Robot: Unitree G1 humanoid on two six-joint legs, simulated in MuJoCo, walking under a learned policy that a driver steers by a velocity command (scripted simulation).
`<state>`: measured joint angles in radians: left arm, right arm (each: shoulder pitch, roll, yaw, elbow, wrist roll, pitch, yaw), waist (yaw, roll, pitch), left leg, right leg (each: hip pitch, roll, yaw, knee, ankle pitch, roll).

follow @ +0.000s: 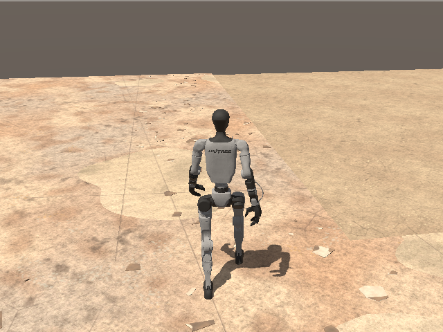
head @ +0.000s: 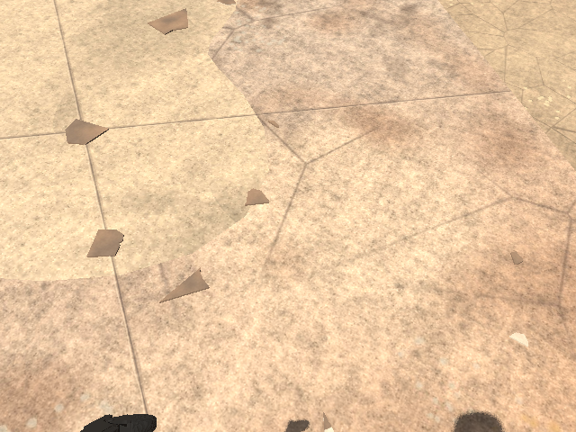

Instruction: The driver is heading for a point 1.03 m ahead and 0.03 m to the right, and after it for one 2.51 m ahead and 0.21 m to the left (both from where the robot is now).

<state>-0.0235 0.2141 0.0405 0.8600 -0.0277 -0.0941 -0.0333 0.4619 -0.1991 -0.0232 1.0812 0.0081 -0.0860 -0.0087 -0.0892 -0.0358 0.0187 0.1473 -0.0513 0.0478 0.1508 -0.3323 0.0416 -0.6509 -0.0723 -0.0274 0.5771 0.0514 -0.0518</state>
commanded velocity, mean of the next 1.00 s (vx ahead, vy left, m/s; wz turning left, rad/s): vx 0.49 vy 0.00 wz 0.00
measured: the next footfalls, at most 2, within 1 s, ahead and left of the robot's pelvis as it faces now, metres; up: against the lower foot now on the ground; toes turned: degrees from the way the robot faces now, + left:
right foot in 0.08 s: +0.25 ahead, -0.12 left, +0.00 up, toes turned -3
left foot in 0.64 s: +0.55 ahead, +0.12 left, +0.00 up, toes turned +3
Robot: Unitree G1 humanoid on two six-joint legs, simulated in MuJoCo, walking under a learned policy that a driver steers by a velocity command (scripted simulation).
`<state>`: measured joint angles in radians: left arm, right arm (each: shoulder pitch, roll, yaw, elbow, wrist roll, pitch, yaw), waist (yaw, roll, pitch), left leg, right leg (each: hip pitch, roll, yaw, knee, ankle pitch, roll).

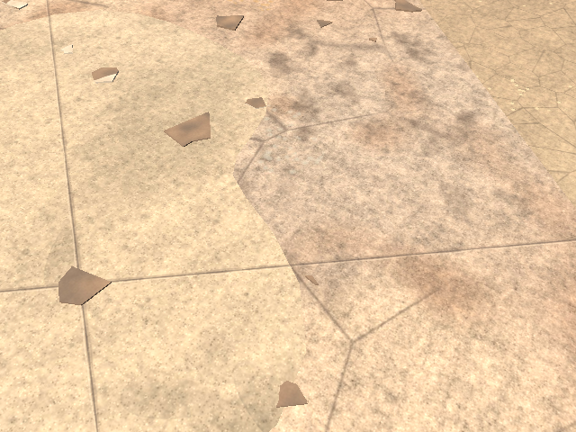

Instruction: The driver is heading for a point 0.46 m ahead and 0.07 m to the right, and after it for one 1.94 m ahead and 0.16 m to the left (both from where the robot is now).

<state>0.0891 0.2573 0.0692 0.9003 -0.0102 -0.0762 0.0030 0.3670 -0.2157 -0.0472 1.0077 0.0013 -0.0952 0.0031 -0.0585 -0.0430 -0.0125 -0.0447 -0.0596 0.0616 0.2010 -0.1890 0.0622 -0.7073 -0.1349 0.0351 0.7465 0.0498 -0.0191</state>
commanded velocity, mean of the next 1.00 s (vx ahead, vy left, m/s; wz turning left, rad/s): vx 0.50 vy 0.00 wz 0.00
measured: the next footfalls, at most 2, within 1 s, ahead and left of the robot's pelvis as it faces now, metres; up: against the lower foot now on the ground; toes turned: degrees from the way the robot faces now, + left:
right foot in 0.20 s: +0.31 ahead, -0.15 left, +0.00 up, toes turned -3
left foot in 0.76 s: +0.63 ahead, +0.08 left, +0.00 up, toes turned +3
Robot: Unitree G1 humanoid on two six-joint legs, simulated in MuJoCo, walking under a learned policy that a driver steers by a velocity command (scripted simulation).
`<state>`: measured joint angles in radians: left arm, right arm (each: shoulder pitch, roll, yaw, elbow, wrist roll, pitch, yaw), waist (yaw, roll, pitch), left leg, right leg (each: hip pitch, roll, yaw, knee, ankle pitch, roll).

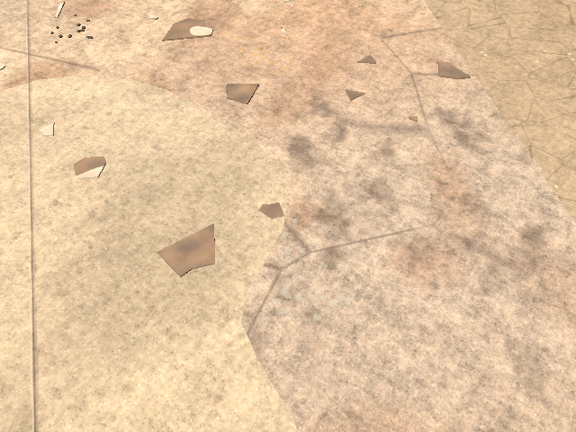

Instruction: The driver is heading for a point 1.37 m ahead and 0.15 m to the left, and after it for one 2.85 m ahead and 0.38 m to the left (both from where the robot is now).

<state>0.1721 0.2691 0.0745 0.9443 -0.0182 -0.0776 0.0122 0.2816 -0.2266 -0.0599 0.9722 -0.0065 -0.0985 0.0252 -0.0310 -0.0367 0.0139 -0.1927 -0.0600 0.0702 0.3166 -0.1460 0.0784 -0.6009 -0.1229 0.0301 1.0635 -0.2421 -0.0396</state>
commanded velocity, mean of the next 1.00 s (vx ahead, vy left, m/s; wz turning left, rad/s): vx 0.50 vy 0.00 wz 0.21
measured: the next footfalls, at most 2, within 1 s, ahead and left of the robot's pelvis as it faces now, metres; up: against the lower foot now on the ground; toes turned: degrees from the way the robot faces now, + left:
right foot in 0.34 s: +0.37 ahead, -0.16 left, +0.00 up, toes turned -3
left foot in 0.90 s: +0.66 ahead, +0.09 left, +0.00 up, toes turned +15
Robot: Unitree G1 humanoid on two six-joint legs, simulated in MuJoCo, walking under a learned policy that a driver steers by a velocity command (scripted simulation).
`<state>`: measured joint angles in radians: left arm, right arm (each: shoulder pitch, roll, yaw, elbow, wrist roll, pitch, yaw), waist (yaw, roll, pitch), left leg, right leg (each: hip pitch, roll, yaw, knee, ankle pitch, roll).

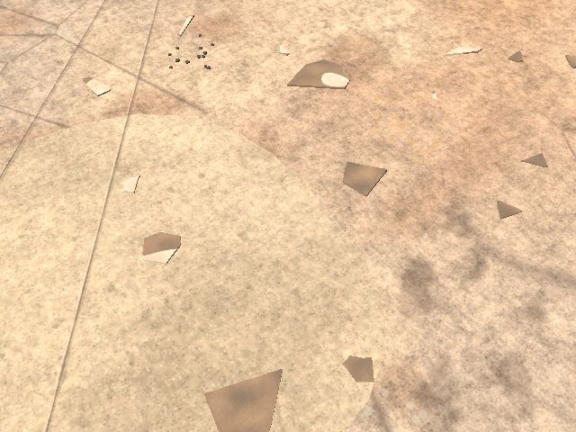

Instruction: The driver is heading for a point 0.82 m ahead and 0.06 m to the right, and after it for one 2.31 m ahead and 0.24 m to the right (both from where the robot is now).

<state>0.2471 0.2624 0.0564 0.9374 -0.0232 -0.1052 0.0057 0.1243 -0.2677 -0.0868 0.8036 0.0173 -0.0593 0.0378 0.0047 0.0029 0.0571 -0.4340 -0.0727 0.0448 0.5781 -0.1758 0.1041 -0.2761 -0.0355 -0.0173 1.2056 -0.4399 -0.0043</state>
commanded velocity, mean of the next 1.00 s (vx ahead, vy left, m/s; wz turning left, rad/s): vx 0.50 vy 0.00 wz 0.12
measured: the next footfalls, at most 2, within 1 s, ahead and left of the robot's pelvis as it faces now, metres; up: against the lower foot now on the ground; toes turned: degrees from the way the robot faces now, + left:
right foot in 0.40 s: +0.43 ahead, -0.13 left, +0.00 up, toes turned +7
left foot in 0.94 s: +0.69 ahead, +0.16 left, +0.00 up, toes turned +6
